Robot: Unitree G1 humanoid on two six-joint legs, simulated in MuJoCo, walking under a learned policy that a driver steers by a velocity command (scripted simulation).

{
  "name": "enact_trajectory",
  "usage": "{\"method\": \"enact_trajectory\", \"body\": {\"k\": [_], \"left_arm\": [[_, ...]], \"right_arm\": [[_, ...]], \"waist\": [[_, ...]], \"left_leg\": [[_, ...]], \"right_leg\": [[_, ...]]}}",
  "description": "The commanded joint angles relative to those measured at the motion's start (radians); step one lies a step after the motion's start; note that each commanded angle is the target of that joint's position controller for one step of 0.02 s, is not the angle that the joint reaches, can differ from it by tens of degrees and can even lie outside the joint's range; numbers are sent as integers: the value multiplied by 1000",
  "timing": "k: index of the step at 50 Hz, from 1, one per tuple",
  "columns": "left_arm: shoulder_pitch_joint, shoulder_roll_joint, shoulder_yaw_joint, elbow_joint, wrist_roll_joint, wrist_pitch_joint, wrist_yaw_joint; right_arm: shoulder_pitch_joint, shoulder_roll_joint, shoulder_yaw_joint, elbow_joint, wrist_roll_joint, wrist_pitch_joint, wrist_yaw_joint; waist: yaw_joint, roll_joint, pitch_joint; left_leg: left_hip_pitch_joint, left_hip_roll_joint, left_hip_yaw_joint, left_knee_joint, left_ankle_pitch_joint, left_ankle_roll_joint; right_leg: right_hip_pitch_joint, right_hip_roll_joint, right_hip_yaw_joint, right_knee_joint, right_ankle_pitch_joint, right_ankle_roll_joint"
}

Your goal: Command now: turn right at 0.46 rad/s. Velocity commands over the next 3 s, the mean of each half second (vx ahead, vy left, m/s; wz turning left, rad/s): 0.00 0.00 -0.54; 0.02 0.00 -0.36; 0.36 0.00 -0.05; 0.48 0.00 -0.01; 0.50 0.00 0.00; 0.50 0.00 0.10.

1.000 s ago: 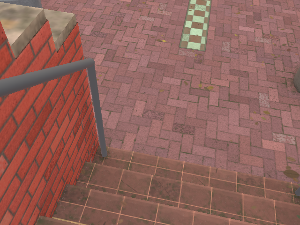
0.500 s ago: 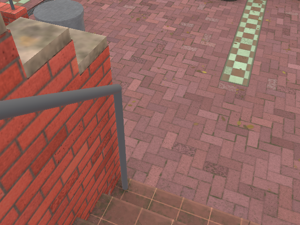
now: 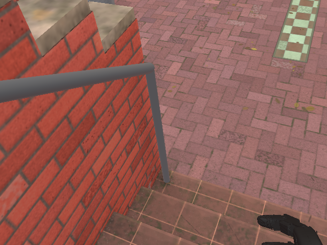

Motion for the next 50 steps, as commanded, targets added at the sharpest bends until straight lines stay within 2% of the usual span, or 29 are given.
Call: {"method": "enact_trajectory", "body": {"k": [1, 3, 4, 5, 6, 7, 8, 9, 10, 11, 12, 14, 16, 19, 21, 25, 28, 31, 36, 37, 38, 39, 40, 41, 42, 43, 45, 47, 50], "left_arm": [[31, 186, 49, -75, 6, 3, 20], [-22, 207, 62, -95, 1, 17, 21], [-86, 227, 76, -116, -12, 31, 18], [-162, 242, 87, -147, -36, 40, 13], [-219, 243, 102, -166, -52, 33, 19], [-240, 173, 99, -168, -54, 28, 20], [-352, 25, 70, -282, 22, -7, -22], [-572, 162, 103, -310, 16, -60, -39], [-464, 105, 93, -325, -42, -70, -43], [-397, 98, 84, -288, -25, -58, -35], [-303, 83, 83, -244, -6, -22, -21], [-196, 108, 93, -186, -7, 54, -12], [-192, 94, 83, -178, -9, 93, -15], [-226, 86, 76, -165, 8, 94, -15], [-295, 84, 77, -181, 28, 89, -9], [-398, 77, 73, -208, 17, 75, -8], [-420, 80, 77, -212, -8, 80, -9], [-438, 57, 64, -218, -13, 84, -20], [-240, 62, 52, -132, -35, 82, -36], [-151, 60, 55, -99, -39, 63, -49], [-131, 117, 61, -82, -73, 37, -48], [-112, 162, 54, -86, -88, 24, -52], [-59, 200, 63, -95, -83, 18, -53], [-117, 183, 47, -77, -53, 23, -43], [-206, 137, 24, -75, -42, 28, -36], [-301, 126, 17, -82, -18, 29, -31], [-343, 81, 2, -92, -22, 26, -31], [-243, 96, 8, -43, -20, 18, -33], [-91, 116, 20, 12, -23, 14, -34]], "right_arm": [[-55, -35, 0, -143, 0, -19, 8], [-32, -34, 12, -170, 4, -28, 26], [21, -36, 23, -170, 11, -31, 40], [124, -58, 21, -156, 22, -30, 61], [381, -122, -6, -87, 22, -27, 76], [608, -209, -44, -16, 28, -30, 81], [752, -247, -42, 18, 116, -51, 64], [721, -240, -34, 67, 94, -79, 21], [456, -250, -27, 48, 24, -88, -5], [272, -221, -27, 30, 7, -96, 1], [164, -171, -16, 24, 6, -94, 16], [-36, -76, 7, -37, 27, -82, 35], [8, -96, 1, -29, 44, -80, 32], [260, -191, -32, 43, 43, -94, 19], [414, -204, -42, 86, 32, -105, 18], [539, -229, -53, 108, -10, -99, 0], [495, -247, -65, 85, -23, -105, 13], [443, -249, -71, 64, -8, -110, 22], [257, -273, -83, 32, 27, -106, 34], [259, -263, -87, 47, 38, -89, 32], [350, -200, -79, 36, 15, -59, 34], [378, -128, -49, 8, 5, -47, 35], [278, -176, -50, -44, 21, -43, 37], [228, -203, -63, -26, 33, -43, 35], [225, -217, -73, 3, 31, -43, 28], [321, -200, -72, 80, 25, -42, 21], [380, -179, -73, 143, 23, -17, 27], [393, -163, -74, 181, 22, -23, 49], [295, -156, -73, 168, 23, -45, 63]], "waist": [[-29, -194, -124], [-54, -217, -123], [-81, -275, -118], [-128, -342, -101], [-226, -396, -79], [-348, -48, 22], [-379, 340, 132], [-432, 125, 267], [-204, 123, 258], [-91, 177, 207], [-3, 227, 158], [109, 132, 97], [89, 36, 62], [-12, -49, -1], [-100, 26, -46], [-219, 127, -91], [-204, 92, -95], [-180, 116, -76], [-63, 121, -94], [-12, 20, -104], [-72, -281, -88], [-122, -321, -173], [-30, -290, -250], [-61, -251, -144], [-123, -227, -26], [-174, -214, -17], [-201, -202, -17], [-180, -155, -39], [-115, -143, 46]], "left_leg": [[-61, 11, -8, -53, -53, 8], [134, 34, 14, -319, -116, 39], [377, 36, 44, -519, -182, 73], [710, 8, 65, -676, -236, 112], [1012, -30, 44, -798, -319, 152], [1068, 48, -306, -1240, -577, 214], [1138, 508, -992, -1432, -47, 187], [834, 442, -1126, -1708, 318, 168], [648, 476, -1056, -1690, 299, 179], [485, 412, -841, -1605, 295, 169], [319, 360, -632, -1565, 225, 160], [22, 296, -347, -1551, 65, 124], [66, 276, -236, -1527, 90, 133], [412, 256, -102, -1431, 419, 123], [697, 281, -87, -1390, 600, 118], [964, 394, -113, -1394, 1116, 200], [934, 480, -136, -1399, 1097, 232], [812, 507, -106, -1426, 994, 236], [478, 422, 87, -1334, 799, 150], [445, 380, 94, -1168, 756, 128], [219, 248, 87, -850, -2, 85], [83, 199, -81, -764, -104, 57], [77, 142, -127, -805, -149, 33], [63, 128, -157, -842, -85, 27], [95, 139, -165, -896, -5, 23], [276, 142, -164, -920, 162, 24], [455, 115, -97, -890, 239, 22], [467, 105, -79, -891, 264, 35], [284, 110, -60, -1003, 198, 40]], "right_leg": [[264, -236, 323, -194, 117, -263], [185, -207, 264, -298, -28, -210], [43, -170, 180, -399, -116, -171], [-206, -143, 144, -507, -244, -141], [-448, -119, 159, -518, -443, -81], [-619, -51, 198, 2, -803, -22], [-1135, 97, 200, 484, -966, 45], [-1113, 113, 368, 527, -702, 58], [-1013, 153, 336, 607, -553, 72], [-849, 157, 262, 784, -420, 85], [-703, 177, 147, 1014, -288, 106], [-441, 152, -15, 1255, -19, 125], [-419, 128, -92, 1350, 80, 127], [-491, 71, -145, 1284, 111, 88], [-607, 49, -139, 1201, 50, 94], [-667, 29, -127, 1090, -162, 109], [-632, -11, -142, 1025, -174, 85], [-518, -53, -202, 941, -196, 59], [95, -28, -316, 512, -290, 18], [232, -24, -211, 224, -376, 2], [350, -156, 93, 217, 265, -53], [439, -358, 330, 257, 906, -146], [418, -435, 480, 64, 722, -230], [313, -412, 503, -34, 308, -244], [191, -367, 412, -27, 182, -217], [15, -304, 243, 3, 169, -185], [-145, -243, 130, -44, 32, -162], [-111, -221, 132, -93, -250, -166], [40, -223, 193, -180, -564, -192]]}}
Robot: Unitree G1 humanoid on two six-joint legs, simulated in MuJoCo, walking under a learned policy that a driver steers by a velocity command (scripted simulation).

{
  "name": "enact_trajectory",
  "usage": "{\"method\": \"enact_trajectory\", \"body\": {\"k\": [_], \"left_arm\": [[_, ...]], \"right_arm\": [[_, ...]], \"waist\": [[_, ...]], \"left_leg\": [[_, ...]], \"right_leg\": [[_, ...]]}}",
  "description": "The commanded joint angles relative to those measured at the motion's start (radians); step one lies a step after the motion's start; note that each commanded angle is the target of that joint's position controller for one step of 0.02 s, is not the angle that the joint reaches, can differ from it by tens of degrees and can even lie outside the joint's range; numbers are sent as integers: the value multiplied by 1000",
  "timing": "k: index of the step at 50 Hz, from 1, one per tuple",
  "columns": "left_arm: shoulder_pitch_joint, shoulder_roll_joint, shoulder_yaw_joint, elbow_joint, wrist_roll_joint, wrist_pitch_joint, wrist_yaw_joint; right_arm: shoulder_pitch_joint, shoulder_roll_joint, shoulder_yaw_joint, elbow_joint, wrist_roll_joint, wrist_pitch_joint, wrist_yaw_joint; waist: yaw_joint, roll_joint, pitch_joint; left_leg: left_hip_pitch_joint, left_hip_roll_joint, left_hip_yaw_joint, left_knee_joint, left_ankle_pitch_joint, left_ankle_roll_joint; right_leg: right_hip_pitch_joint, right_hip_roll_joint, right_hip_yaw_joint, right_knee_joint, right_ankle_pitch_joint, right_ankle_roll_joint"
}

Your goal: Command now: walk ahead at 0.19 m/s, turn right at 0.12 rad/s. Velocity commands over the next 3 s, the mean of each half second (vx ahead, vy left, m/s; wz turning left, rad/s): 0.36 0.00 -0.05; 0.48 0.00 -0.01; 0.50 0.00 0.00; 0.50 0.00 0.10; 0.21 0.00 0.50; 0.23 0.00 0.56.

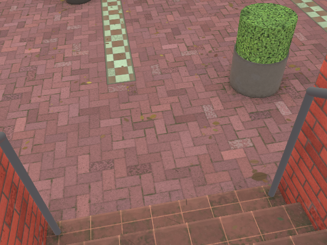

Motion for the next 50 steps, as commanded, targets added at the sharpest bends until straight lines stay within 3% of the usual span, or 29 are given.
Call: {"method": "enact_trajectory", "body": {"k": [1, 3, 8, 9, 11, 12, 13, 14, 15, 17, 20, 21, 25, 27, 32, 33, 35, 36, 37, 38, 39, 40, 41, 43, 44, 45, 47, 48, 50], "left_arm": [[77, 176, 51, -16, 7, -21, 5], [116, 165, 52, 2, 8, -23, 7], [85, 192, 72, 1, 16, -42, -7], [56, 197, 76, -1, 12, -42, -7], [-51, 202, 80, -18, 9, -39, 6], [-49, 124, 65, -28, 6, -35, 14], [-57, 62, 48, -46, 0, -52, 14], [-153, 163, 71, -74, 8, -60, 17], [-128, 183, 79, -43, 13, -64, 17], [-64, 182, 86, 43, 16, -51, 7], [-64, 158, 93, 74, 19, -38, -16], [-93, 143, 89, 76, 11, -41, -21], [-240, 77, 55, 45, 41, -57, -58], [-283, 83, 49, 33, 49, -66, -59], [-377, 63, 27, -5, 8, -87, -29], [-317, 66, 29, 19, 11, -92, -20], [46, 106, 50, 148, 20, -99, -14], [147, 137, 66, 183, 36, -98, -18], [316, 210, 88, 230, 28, -97, -26], [335, 193, 83, 202, 9, -91, -43], [317, 191, 88, 188, -3, -83, -42], [278, 243, 110, 193, 4, -82, -14], [174, 147, 78, 174, 7, -85, 1], [73, 84, 42, 177, 8, -122, 15], [91, 120, 51, 193, 8, -131, 17], [103, 154, 63, 200, 24, -141, 12], [126, 90, 51, 225, -2, -165, 11], [76, 56, 39, 210, -22, -164, 20], [59, 95, 41, 195, -16, -157, 23]], "right_arm": [[-29, -59, -16, -32, 0, -26, 10], [-67, -50, -8, -48, 12, -43, 12], [28, -49, -15, 8, 4, -63, 20], [77, -39, -13, 24, 4, -68, 18], [328, -27, -13, 111, 9, -75, 9], [359, -63, -19, 118, -4, -90, 3], [412, -165, -35, 116, 19, -104, 3], [454, -214, -51, 136, 22, -100, -6], [402, -193, -48, 141, 8, -107, -9], [282, -131, -34, 113, -9, -119, -3], [256, -59, -15, 134, 8, -147, -1], [251, -58, -12, 135, 18, -158, -2], [221, -43, 1, 142, 28, -165, -4], [253, -36, 9, 164, 25, -168, 2], [394, -20, 16, 248, -17, -143, -26], [414, -6, 19, 261, -20, -134, -42], [324, -59, 12, 268, -16, -125, -45], [325, -55, 6, 268, 3, -126, -39], [356, -26, -3, 255, 28, -131, -27], [422, -53, 2, 230, 48, -136, -33], [366, -76, -8, 232, 21, -141, -36], [262, -73, -10, 184, -3, -144, -28], [144, -126, -35, 163, -27, -141, -20], [29, -41, -25, 140, -26, -123, -7], [33, -10, -21, 147, -46, -110, 3], [181, 41, -13, 222, -49, -98, 6], [146, 2, -29, 210, -22, -109, 12], [52, -21, -24, 166, -18, -123, 19], [-17, 10, -9, 163, -14, -139, 36]], "waist": [[40, -124, 135], [69, -133, 151], [42, -121, 91], [16, -122, 84], [-128, -82, 89], [-127, 71, 127], [-111, 214, 120], [-146, 158, 164], [-87, 81, 200], [-18, 23, 196], [43, 23, 169], [38, 59, 157], [4, 39, 163], [-33, 42, 183], [-167, 23, 229], [-162, 4, 235], [8, 39, 87], [60, -86, 99], [85, -309, -63], [74, -185, -231], [95, -77, -193], [104, -144, -130], [41, 8, 25], [-35, 38, 216], [-43, -12, 216], [-78, -93, 132], [-75, -125, 119], [-70, -75, 119], [-37, -89, 103]], "left_leg": [[-135, 0, 42, -103, -35, 0], [-139, 10, 28, -293, -132, -3], [121, -30, 98, -317, -122, 35], [219, -40, 112, -375, -126, 46], [562, -74, 168, -604, -54, 65], [673, 50, -91, -847, -185, 103], [745, 307, -493, -891, -92, 128], [674, 383, -609, -945, -43, 189], [640, 365, -556, -917, -63, 211], [523, 249, -361, -880, 45, 185], [395, 121, -153, -787, 185, 143], [367, 111, -143, -787, 166, 128], [74, 52, -75, -736, 12, 116], [59, 52, -77, -661, 30, 122], [294, 39, -75, -355, 300, 128], [359, 33, -98, -259, 395, 135], [318, 55, -101, 90, 608, 155], [180, -18, -34, 352, 424, 140], [-228, -114, 39, 732, -455, 80], [-498, -64, -41, 793, -551, 80], [-585, -19, -65, 770, -447, 109], [-684, -7, -31, 733, -342, 96], [-633, 50, -76, 459, -150, 65], [-323, 69, -83, 54, 170, -4], [-137, 57, -5, -61, 220, -17], [-7, 24, 37, 28, 336, -6], [-111, 60, -30, -126, 616, 24], [-25, 56, -6, -359, 827, 26], [220, 6, 52, -441, 973, 28]], "right_leg": [[45, -215, 399, -441, -260, -169], [121, -237, 411, -459, -239, -183], [-3, -241, 366, -422, -130, -204], [-61, -233, 343, -398, -89, -195], [-286, -173, 245, -219, 69, -156], [-426, -104, 185, 20, 94, -100], [-625, 62, 66, 275, -149, -46], [-725, 55, 124, 308, -169, -38], [-723, -2, 214, 344, -46, -38], [-591, -26, 155, 351, 122, -17], [-457, -46, 165, 285, 413, 15], [-428, -33, 124, 241, 509, 19], [-122, -44, -23, -1, 956, 10], [-79, -52, -42, -28, 974, 2], [-125, -42, -96, -308, 739, 40], [-119, -65, -58, -418, 695, 39], [152, -87, -12, -403, 727, -25], [327, -129, -14, -618, 768, -56], [821, -317, 135, -216, 1270, -154], [1070, -449, 271, 5, 1193, -206], [972, -470, 280, -89, 908, -236], [810, -537, 469, -232, 323, -361], [518, -485, 452, -320, 72, -320], [-38, -355, 299, -354, 326, -216], [-179, -299, 229, -359, 433, -201], [-209, -277, 196, -289, 578, -192], [-94, -220, 197, -181, 415, -155], [-173, -160, 121, -169, 177, -109], [-297, -134, 83, -136, 16, -74]]}}
Over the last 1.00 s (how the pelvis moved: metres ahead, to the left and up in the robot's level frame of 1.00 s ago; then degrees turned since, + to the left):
-0.10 0.01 0.15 -26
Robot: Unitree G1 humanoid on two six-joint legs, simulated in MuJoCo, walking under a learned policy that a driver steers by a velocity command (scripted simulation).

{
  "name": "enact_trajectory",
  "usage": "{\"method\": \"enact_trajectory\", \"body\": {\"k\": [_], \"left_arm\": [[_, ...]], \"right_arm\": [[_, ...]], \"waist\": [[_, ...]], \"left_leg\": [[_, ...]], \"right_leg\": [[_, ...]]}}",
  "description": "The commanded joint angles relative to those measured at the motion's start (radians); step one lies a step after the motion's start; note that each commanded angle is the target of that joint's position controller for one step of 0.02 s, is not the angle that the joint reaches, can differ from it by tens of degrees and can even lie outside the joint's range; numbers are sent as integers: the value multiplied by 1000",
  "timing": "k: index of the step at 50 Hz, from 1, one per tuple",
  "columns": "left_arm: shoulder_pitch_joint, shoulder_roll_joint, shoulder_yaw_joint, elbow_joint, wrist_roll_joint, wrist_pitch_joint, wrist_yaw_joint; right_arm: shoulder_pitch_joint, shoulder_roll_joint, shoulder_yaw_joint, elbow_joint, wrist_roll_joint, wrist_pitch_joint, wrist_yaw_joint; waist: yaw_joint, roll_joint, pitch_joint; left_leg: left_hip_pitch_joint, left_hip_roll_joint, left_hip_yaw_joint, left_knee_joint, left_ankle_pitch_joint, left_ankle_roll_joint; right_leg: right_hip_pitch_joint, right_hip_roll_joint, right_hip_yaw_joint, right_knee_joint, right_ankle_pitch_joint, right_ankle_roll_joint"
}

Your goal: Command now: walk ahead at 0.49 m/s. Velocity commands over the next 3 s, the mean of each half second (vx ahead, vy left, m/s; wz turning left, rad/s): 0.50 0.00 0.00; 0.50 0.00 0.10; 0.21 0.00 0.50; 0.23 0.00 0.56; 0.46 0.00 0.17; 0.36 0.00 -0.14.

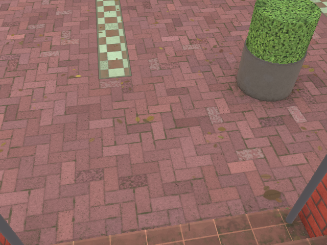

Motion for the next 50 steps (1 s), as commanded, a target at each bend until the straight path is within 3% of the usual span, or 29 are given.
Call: {"method": "enact_trajectory", "body": {"k": [1, 5, 6, 8, 9, 10, 11, 12, 13, 14, 16, 17, 20, 22, 23, 25, 32, 34, 36, 37, 38, 39, 40, 42, 44, 45, 47, 48, 50], "left_arm": [[-148, 94, 8, -95, -5, -23, 9], [-27, 111, 12, -66, 49, 10, 24], [12, 114, 9, -43, 70, 29, 42], [42, 126, 7, -18, 63, 55, 49], [85, 114, 20, -12, 56, 51, 30], [168, 43, 11, -33, 1, 38, 27], [113, 99, 13, -89, -14, 28, 32], [-62, 116, 15, -133, 2, 31, 27], [-221, 145, 20, -163, 27, 52, 25], [-233, 115, 23, -156, 43, 67, 11], [-217, 67, 19, -140, 57, 84, -2], [-249, 48, 7, -163, 46, 88, -15], [-153, 46, 16, -86, 70, 105, -18], [-292, 88, 30, -127, 39, 75, -29], [-359, 85, 25, -140, 51, 55, -41], [-442, 53, 17, -156, 54, 53, -43], [-554, 52, 13, -270, 1, 18, -46], [-390, 73, 24, -212, 0, 15, -39], [-87, 130, 55, -98, 9, 30, -32], [31, 184, 59, -73, 26, 33, -47], [118, 193, 64, -74, 8, 48, -65], [146, 260, 82, -79, -15, 54, -60], [67, 176, 68, -98, 6, 64, -36], [-70, 85, 24, -132, 58, 44, -27], [-122, 49, 1, -121, 30, 4, -14], [-96, 93, 14, -99, 19, -9, -11], [-76, 140, 27, -97, 21, -24, -14], [-89, 66, 12, -79, 9, -42, -15], [-94, 54, 2, -87, 2, -52, -8]], "right_arm": [[-30, -16, 14, -38, 15, -13, 20], [-63, -45, 18, -80, 23, -15, 6], [-23, -62, 4, -69, 30, -24, 0], [236, -103, -21, 33, 21, -29, 1], [342, -147, -41, 57, 38, -25, 8], [417, -160, -22, 68, 34, -28, 24], [480, -213, -40, 75, 59, -10, 40], [491, -231, -47, 87, 64, 1, 24], [355, -140, -18, 48, 44, 3, 14], [338, -127, -6, 54, 16, -5, 9], [282, -27, 34, 63, 12, -37, 0], [160, -39, 40, 25, 27, -55, -10], [217, -142, 16, 25, 34, -71, -15], [262, -61, 32, 44, 67, -77, -29], [248, -47, 34, 38, 78, -70, -37], [261, -56, 35, 21, 60, -56, -45], [368, -46, 28, 74, -10, -23, -57], [397, -62, 22, 96, -7, -9, -59], [378, -95, 8, 116, -1, -1, -43], [450, -37, 4, 110, 25, -12, -29], [460, -65, 1, 80, 53, -12, -43], [319, -92, 10, -7, 60, -16, -40], [153, -116, -4, -28, 29, -12, -42], [147, -111, -20, -6, 14, -6, -17], [122, -15, -9, 5, 11, 18, -1], [118, 0, -9, 7, -18, 27, 6], [206, 9, -9, 37, -24, 45, 3], [149, -33, -25, 7, -3, 36, 7], [18, -38, -21, -45, 7, 17, 12]], "waist": [[-24, -97, 82], [55, -93, 215], [53, -77, 210], [-31, 4, 87], [-70, 151, -25], [-21, 270, -156], [-71, 221, -261], [-123, 251, -172], [-96, 39, 17], [-76, 101, 88], [28, -10, 173], [89, -14, 198], [98, 136, 57], [56, 72, 98], [48, 20, 93], [0, -10, 97], [-158, 17, 208], [-128, 11, 153], [18, -44, -13], [4, -223, -137], [61, -199, -318], [139, -258, -349], [142, -140, -146], [27, 4, 48], [-45, -16, 155], [-39, -63, 122], [-77, -144, 49], [-84, -99, 64], [-48, -75, 73]], "left_leg": [[385, -49, 85, -177, 240, -4], [285, -9, 50, -424, -67, 28], [312, 9, 69, -518, -104, 33], [597, -25, 144, -634, -153, 54], [832, 64, 32, -544, 24, 75], [1149, 242, -88, -98, 568, 131], [1217, 355, -251, -180, 237, 207], [1082, 424, -443, -428, -383, 313], [837, 328, -351, -521, -750, 266], [646, 333, -393, -520, -808, 276], [372, 216, -268, -449, -712, 181], [117, 145, -149, -540, -695, 134], [143, 155, -147, -486, -323, 174], [310, 100, -125, -387, -502, 154], [280, 79, -98, -333, -626, 144], [215, 58, -100, -296, -793, 151], [466, 68, -143, -49, -410, 184], [495, 67, -124, 124, -222, 191], [390, -22, -40, 535, -267, 185], [67, -124, 33, 934, -1015, 131], [-236, -139, 38, 1220, -1322, 112], [-488, -113, 45, 1184, -1154, 100], [-551, -56, 11, 1065, -971, 84], [-303, -23, -50, 711, -727, 52], [-96, -25, -52, 390, -450, 1], [24, -41, -15, 331, -397, -8], [61, -47, 15, 360, -291, 6], [-25, -19, -71, 181, -112, 21], [15, -39, -43, -40, 135, 29]], "right_leg": [[-402, -167, 170, -164, 175, -81], [-180, -206, 238, 70, 398, -121], [-111, -224, 261, 181, 459, -138], [-101, -169, 216, 531, 616, -155], [-295, -44, 153, 925, 232, -127], [-673, 21, 110, 1302, -403, -80], [-876, -7, 105, 1379, -325, -79], [-1036, -14, 89, 1304, -212, -51], [-1030, -81, 142, 1140, -23, -43], [-970, -90, 152, 1064, 26, -23], [-875, -109, 218, 828, 274, 7], [-658, -105, 166, 504, 464, 49], [-412, -105, 85, 435, 703, 58], [-554, -145, 137, 167, 937, 40], [-487, -150, 129, 26, 1096, 36], [-373, -119, 74, -27, 1149, 39], [-339, -150, 70, -462, 875, 32], [-150, -155, 42, -532, 790, 7], [234, -156, 12, -599, 793, 2], [593, -296, 135, -295, 1219, -82], [883, -441, 280, -1, 1261, -173], [878, -570, 526, -249, 553, -331], [646, -551, 524, -412, 216, -319], [167, -451, 405, -448, 197, -216], [-201, -355, 230, -441, 384, -106], [-264, -334, 203, -447, 524, -120], [-219, -348, 190, -365, 735, -143], [-136, -294, 147, -331, 614, -97], [-168, -281, 104, -289, 377, -56]]}}
Over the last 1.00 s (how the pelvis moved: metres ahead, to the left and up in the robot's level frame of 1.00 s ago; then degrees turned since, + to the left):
0.32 0.04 -0.19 0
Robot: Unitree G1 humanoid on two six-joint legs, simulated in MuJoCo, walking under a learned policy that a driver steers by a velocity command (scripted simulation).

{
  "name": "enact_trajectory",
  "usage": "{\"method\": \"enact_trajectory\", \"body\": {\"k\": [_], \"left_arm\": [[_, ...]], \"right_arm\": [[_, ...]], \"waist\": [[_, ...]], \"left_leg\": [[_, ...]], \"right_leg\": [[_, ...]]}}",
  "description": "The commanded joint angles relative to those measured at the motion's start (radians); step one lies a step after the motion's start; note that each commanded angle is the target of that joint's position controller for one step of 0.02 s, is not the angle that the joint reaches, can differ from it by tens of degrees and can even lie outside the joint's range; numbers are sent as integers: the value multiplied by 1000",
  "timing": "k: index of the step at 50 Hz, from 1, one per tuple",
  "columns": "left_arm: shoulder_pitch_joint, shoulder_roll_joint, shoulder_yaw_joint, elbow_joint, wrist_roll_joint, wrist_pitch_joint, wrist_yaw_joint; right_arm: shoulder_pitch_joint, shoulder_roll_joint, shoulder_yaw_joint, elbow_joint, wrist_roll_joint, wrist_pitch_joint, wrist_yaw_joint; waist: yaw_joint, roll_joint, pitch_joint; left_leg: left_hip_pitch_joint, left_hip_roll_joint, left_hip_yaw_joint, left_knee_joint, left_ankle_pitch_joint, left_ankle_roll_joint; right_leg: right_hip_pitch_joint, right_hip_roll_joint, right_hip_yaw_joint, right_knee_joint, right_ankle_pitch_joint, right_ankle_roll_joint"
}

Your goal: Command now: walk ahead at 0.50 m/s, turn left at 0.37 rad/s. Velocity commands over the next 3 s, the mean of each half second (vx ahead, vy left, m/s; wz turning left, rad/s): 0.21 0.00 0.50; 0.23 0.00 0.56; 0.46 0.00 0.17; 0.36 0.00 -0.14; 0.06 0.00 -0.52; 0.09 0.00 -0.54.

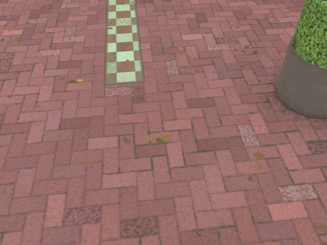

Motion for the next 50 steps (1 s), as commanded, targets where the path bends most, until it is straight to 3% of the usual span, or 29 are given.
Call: {"method": "enact_trajectory", "body": {"k": [1, 3, 7, 9, 11, 12, 13, 14, 15, 17, 18, 20, 22, 23, 25, 26, 28, 30, 32, 38, 39, 40, 41, 42, 43, 44, 45, 47, 50], "left_arm": [[-89, 63, -6, -70, -9, -33, 12], [-71, 84, -2, -65, -2, -22, 19], [47, 81, 2, -23, 31, 2, 28], [73, 71, -4, -12, 42, 23, 31], [81, 96, -7, -3, 36, 54, 53], [125, 118, 7, -33, 8, 58, 46], [109, 69, 2, -94, -28, 64, 53], [-73, 139, 7, -178, -9, 63, 52], [-181, 173, 18, -228, 4, 62, 43], [-142, 87, -3, -241, 20, 86, 40], [-162, 142, 11, -227, 43, 108, 49], [-211, 87, 1, -278, 28, 133, 47], [-206, 51, -5, -292, 42, 133, 40], [-152, 55, -1, -270, 37, 132, 40], [-215, 95, 9, -308, 28, 139, 42], [-294, 121, 17, -338, 30, 144, 43], [-359, 103, 15, -377, 38, 155, 28], [-434, 111, 18, -421, 42, 156, 13], [-444, 116, 18, -425, 40, 145, 4], [-365, 121, 22, -407, 26, 103, -32], [-306, 114, 19, -395, 18, 97, -36], [-84, 94, 15, -332, 15, 95, -37], [122, 115, 23, -259, 15, 82, -31], [170, 233, 43, -237, 14, 56, -21], [104, 266, 41, -279, -22, 45, -14], [38, 291, 57, -317, 3, 33, -1], [-82, 255, 45, -341, 14, 36, 11], [-179, 192, 27, -331, 62, 29, 4], [-59, 168, 26, -266, 21, 31, -18]], "right_arm": [[-35, -11, 1, -54, 10, -21, 20], [-111, -6, 7, -71, 17, -28, 40], [-257, -14, 21, -140, 31, -28, 36], [-169, -2, 23, -105, 10, -32, 34], [104, -32, 8, 0, -9, -46, 30], [178, -118, -20, 12, -20, -43, 32], [272, -224, -43, -8, 1, -39, 41], [306, -233, -46, -26, 60, -29, 29], [234, -218, -33, -65, 61, -13, 14], [41, -192, -29, -131, 35, 14, -42], [47, -120, 2, -124, 36, 9, -31], [23, -119, 12, -133, 37, -1, -34], [-21, -137, 11, -148, 34, 3, -39], [-50, -168, 7, -176, 22, 7, -40], [-27, -161, 5, -195, 33, 19, -34], [16, -151, 5, -177, 46, 25, -40], [64, -124, 12, -190, 34, 34, -46], [96, -152, 1, -212, 12, 26, -37], [55, -179, -11, -268, 5, 27, -16], [10, -186, -25, -315, 10, 4, 1], [-21, -183, -26, -325, 9, 6, 1], [-130, -183, -28, -357, 16, 12, -17], [-222, -111, -19, -374, 13, 14, -36], [-179, 20, 8, -398, 18, -4, -55], [-62, -6, 5, -390, -10, -22, -61], [-141, -72, -12, -388, -21, -24, -50], [-201, -105, -20, -386, -11, -22, -41], [-150, -121, -25, -327, 0, -7, -12], [-92, -75, -19, -249, 3, 30, 19]], "waist": [[-30, -61, 62], [0, -76, 106], [115, -74, 248], [110, -27, 173], [-7, 1, 98], [-20, 130, -8], [-53, 251, -223], [-140, 97, -331], [-127, -4, -254], [-16, 41, -218], [-6, -84, -132], [36, -58, -70], [61, 8, -121], [84, 60, -192], [72, 64, -181], [34, 71, -146], [14, 52, -99], [-8, 62, -44], [4, 65, -8], [22, 125, -21], [51, 133, -33], [178, 133, -32], [299, -41, 46], [203, -406, 119], [50, -290, 163], [59, -249, 125], [21, -147, 196], [-37, -144, 158], [-33, -139, 108]], "left_leg": [[209, -20, 37, -264, 438, 9], [290, -26, 58, -309, 482, 12], [231, 3, 124, -563, 327, 30], [366, -23, 223, -564, 287, 47], [597, -39, 242, -913, 294, 49], [916, 68, 156, -784, 626, 90], [1409, 334, -82, -300, 1466, 272], [1466, 401, -188, -359, 1423, 331], [1300, 388, -183, -463, 1090, 334], [1012, 436, -302, -538, 659, 425], [801, 321, -199, -533, 615, 348], [531, 217, -105, -543, 645, 273], [462, 151, -83, -501, 782, 222], [483, 168, -96, -464, 859, 220], [490, 123, -83, -450, 707, 197], [540, 113, -135, -432, 555, 215], [570, 126, -245, -445, 184, 261], [557, 157, -424, -497, -319, 303], [426, 141, -477, -579, -544, 299], [262, 78, -477, -459, -576, 282], [197, 59, -446, -412, -549, 262], [-36, 38, -375, -333, -412, 208], [-230, -101, -263, -15, -444, 135], [-385, -320, -154, 343, -742, 69], [-517, -260, -136, 386, -725, 51], [-519, -214, -132, 391, -690, 24], [-478, -168, -149, 385, -564, 6], [-261, -130, -112, 334, -338, 0], [-116, -145, -23, 329, -167, -2]], "right_leg": [[-245, -215, 144, -153, 127, -40], [-294, -222, 128, -115, 40, -39], [-116, -249, 114, 62, 208, -56], [-81, -234, 74, 302, 395, -52], [1, -172, 30, 651, 498, -59], [-225, -93, -16, 976, 77, -26], [-707, -13, -21, 1426, -583, 55], [-907, -49, 54, 1467, -498, 70], [-926, -77, 107, 1326, -349, 68], [-897, -103, 164, 1226, -236, 109], [-798, -113, 180, 1084, -46, 113], [-654, -73, 142, 806, 190, 126], [-494, -41, 121, 650, 331, 120], [-446, -33, 122, 720, 405, 115], [-486, -24, 129, 691, 467, 112], [-557, -35, 188, 693, 498, 120], [-674, -49, 221, 702, 454, 141], [-751, -52, 274, 645, 438, 147], [-630, -46, 237, 569, 357, 142], [-322, -26, 207, 415, 183, 103], [-212, -21, 193, 373, 116, 101], [103, -16, 155, 279, -121, 97], [269, -34, 217, 68, -161, 107], [254, -259, 634, -121, 6, 112], [244, -398, 867, -258, 394, 116], [183, -444, 1055, -396, 91, 62], [44, -409, 964, -413, -55, 47], [-145, -319, 646, -239, 156, 7], [-152, -237, 441, -242, 233, -16]]}}
Over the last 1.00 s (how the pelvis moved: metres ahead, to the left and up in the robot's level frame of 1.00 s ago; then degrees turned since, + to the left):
0.50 0.02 -0.32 3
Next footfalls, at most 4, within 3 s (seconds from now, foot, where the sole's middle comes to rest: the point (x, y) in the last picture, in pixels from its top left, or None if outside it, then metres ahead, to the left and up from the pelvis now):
0.22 left None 0.23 0.10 -0.92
0.80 right None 0.32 -0.14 -0.92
1.36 left None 0.50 0.24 -1.09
1.80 right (120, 215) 0.84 0.27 -1.09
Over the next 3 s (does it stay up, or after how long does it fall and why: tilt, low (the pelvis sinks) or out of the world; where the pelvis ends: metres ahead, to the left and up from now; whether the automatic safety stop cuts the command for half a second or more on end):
stays up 0.73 0.27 -0.32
